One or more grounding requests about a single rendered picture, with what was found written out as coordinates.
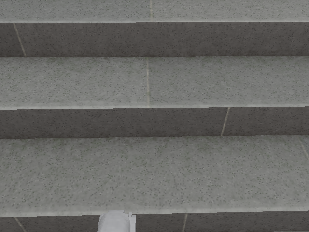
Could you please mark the left robot thigh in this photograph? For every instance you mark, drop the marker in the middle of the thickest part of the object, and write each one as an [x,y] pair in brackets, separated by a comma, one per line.
[117,221]

